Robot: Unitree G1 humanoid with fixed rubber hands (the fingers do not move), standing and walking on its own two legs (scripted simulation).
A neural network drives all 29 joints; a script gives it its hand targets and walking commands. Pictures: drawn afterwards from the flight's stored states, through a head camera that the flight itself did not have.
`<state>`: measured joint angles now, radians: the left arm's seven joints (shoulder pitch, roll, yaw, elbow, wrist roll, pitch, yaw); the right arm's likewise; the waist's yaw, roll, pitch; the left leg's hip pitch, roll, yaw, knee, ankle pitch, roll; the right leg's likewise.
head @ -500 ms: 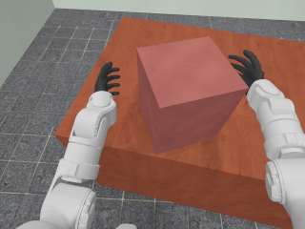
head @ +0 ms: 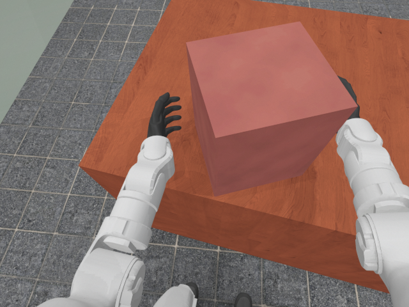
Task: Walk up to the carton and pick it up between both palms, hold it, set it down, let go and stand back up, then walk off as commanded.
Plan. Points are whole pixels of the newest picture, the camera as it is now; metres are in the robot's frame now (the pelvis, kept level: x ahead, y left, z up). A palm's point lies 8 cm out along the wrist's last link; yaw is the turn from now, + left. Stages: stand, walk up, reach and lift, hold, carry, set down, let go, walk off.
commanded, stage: reach and lift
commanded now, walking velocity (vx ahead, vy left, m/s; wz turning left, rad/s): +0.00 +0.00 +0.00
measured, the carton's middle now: (252, 118) +0.47 +0.03 +0.04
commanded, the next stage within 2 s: none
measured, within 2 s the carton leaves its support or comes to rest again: neither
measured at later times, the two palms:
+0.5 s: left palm (168, 135) +0.38 +0.18 +0.05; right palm (332, 119) +0.49 -0.12 +0.05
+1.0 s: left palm (163, 138) +0.37 +0.18 +0.05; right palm (320, 125) +0.47 -0.10 +0.05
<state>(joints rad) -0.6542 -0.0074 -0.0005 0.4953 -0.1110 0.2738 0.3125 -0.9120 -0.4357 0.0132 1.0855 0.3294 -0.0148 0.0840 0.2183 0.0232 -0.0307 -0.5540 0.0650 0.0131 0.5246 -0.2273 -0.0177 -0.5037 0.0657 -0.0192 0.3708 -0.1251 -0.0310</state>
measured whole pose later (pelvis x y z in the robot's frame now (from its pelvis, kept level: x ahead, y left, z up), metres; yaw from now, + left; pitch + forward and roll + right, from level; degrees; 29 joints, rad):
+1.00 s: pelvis +0.00 +0.00 +0.00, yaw +0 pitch +18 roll -2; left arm -0.65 -0.20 0.32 0.67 0.20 0.00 0.25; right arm -0.91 -0.21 -0.36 1.22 -0.22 -0.22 0.09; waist 0.22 0.02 -0.16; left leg -0.63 0.06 0.01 0.52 -0.22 -0.02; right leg -0.59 0.07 -0.02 0.39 -0.13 -0.03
